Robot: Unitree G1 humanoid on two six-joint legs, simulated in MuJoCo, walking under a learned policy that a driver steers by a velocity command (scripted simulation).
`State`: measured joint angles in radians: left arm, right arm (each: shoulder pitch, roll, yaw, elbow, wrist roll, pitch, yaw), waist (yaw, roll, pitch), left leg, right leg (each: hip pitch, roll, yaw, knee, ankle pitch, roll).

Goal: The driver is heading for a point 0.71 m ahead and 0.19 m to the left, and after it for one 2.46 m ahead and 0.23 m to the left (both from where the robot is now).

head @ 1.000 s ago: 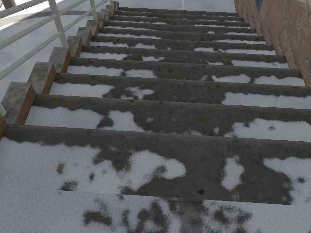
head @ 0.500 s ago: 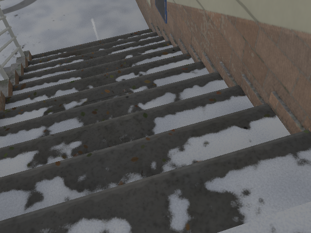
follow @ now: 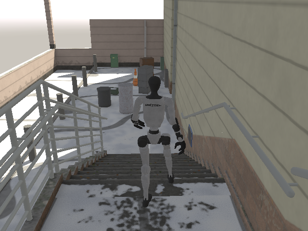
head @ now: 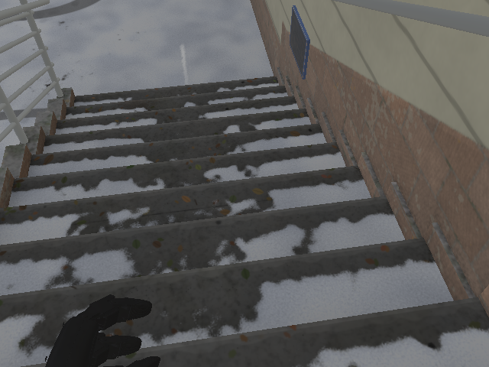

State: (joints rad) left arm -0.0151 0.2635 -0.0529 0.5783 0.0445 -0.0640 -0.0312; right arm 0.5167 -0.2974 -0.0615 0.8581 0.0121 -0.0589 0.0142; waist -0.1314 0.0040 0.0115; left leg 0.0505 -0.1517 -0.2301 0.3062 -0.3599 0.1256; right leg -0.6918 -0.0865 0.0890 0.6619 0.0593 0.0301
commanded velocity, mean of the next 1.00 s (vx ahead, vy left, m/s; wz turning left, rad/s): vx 0.99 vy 0.00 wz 0.52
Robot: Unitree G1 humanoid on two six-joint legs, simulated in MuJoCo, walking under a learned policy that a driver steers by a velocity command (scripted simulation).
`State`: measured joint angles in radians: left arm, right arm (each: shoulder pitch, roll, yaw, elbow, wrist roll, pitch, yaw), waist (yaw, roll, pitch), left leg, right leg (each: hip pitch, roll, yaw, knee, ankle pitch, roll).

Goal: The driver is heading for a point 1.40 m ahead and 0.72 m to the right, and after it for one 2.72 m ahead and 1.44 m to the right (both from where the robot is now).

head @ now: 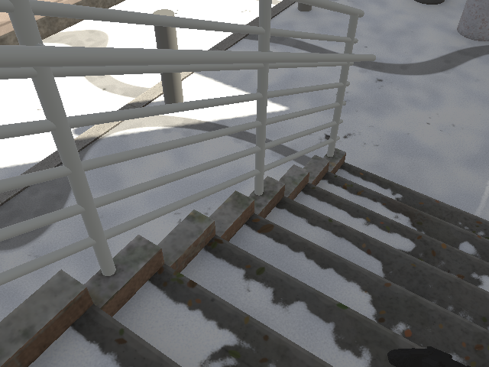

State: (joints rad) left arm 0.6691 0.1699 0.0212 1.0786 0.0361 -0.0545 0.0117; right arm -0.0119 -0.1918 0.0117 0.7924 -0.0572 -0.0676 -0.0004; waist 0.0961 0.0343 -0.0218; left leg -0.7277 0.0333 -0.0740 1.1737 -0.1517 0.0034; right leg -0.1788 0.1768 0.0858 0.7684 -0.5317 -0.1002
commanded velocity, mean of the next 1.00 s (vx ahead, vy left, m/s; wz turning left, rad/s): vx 1.00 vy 0.00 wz -0.91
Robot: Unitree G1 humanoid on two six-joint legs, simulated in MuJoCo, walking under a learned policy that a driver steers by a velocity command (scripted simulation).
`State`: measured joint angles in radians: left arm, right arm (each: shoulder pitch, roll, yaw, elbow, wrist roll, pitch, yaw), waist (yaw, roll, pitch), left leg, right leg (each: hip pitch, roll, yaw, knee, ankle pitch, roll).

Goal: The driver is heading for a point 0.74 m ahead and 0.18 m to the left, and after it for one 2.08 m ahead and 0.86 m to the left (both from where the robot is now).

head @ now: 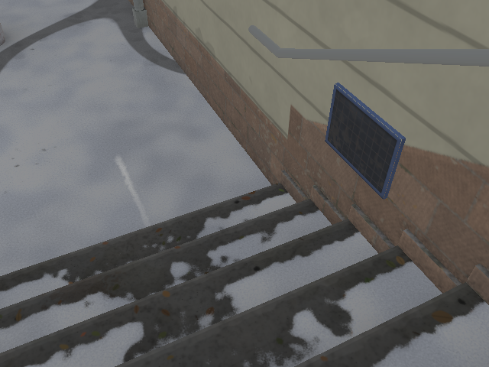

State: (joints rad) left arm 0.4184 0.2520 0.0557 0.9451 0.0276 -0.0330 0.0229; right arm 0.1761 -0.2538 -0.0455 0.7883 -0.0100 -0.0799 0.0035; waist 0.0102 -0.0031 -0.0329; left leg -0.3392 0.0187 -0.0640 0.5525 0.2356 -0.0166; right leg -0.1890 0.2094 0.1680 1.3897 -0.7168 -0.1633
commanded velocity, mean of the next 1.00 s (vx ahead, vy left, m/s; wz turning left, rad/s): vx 0.90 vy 0.00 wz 0.39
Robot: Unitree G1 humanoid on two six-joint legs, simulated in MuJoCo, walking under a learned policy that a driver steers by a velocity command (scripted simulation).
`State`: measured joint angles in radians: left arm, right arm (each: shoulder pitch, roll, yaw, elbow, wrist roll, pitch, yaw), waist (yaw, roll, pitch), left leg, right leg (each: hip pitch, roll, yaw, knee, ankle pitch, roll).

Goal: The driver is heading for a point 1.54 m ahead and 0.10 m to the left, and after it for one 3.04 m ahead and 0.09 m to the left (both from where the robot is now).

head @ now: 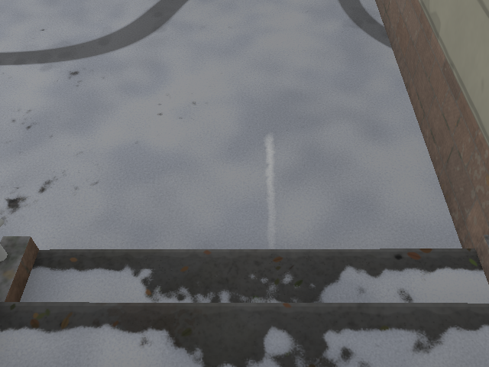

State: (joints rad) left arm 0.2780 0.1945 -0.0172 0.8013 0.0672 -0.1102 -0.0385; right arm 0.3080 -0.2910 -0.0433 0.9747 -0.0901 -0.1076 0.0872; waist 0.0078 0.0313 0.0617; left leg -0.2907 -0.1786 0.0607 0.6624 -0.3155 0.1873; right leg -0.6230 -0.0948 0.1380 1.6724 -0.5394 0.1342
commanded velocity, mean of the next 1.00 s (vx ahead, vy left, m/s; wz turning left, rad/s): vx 0.08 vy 0.00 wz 0.28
